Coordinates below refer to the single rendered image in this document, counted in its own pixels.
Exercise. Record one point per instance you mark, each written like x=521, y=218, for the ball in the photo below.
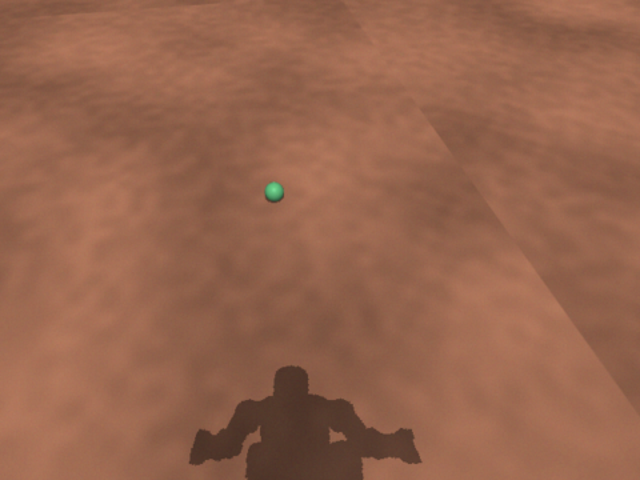
x=274, y=191

